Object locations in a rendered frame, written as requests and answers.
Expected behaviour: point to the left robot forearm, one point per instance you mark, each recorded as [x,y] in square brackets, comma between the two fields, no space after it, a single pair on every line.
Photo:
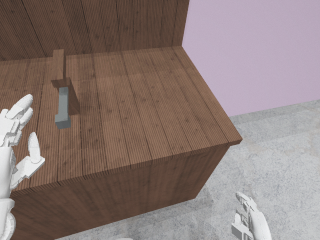
[7,220]

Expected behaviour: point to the robot right hand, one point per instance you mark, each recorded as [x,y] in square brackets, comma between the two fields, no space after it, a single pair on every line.
[254,225]

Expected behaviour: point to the counter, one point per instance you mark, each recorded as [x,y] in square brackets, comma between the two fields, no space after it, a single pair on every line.
[146,130]

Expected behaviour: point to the robot left hand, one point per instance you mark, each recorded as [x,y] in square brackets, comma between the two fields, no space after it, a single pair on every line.
[11,123]

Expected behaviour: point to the tap lever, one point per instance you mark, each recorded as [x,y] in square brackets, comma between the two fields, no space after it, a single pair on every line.
[62,119]

